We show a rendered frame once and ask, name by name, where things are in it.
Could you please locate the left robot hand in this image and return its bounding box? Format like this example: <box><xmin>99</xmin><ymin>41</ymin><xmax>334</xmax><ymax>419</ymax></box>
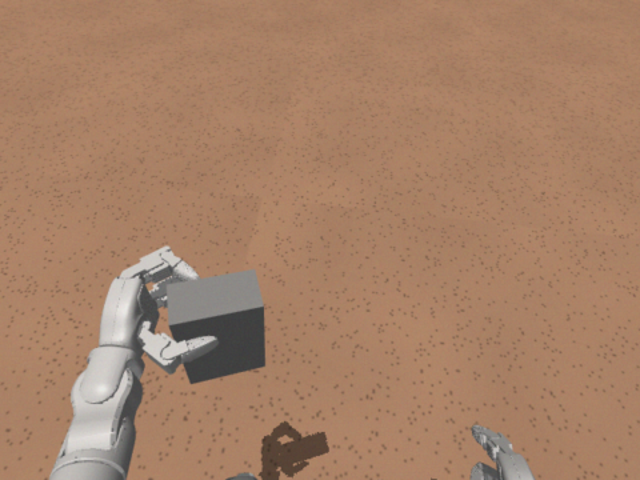
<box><xmin>99</xmin><ymin>246</ymin><xmax>219</xmax><ymax>374</ymax></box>

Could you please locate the carton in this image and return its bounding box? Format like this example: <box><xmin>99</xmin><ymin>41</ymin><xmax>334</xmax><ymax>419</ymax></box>
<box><xmin>166</xmin><ymin>269</ymin><xmax>265</xmax><ymax>384</ymax></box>

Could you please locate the right robot hand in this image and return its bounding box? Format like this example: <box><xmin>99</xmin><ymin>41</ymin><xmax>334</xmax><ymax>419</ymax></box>
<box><xmin>470</xmin><ymin>425</ymin><xmax>535</xmax><ymax>480</ymax></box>

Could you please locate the left robot arm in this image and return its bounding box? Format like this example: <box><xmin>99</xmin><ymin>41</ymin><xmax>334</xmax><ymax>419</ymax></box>
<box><xmin>49</xmin><ymin>345</ymin><xmax>145</xmax><ymax>480</ymax></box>

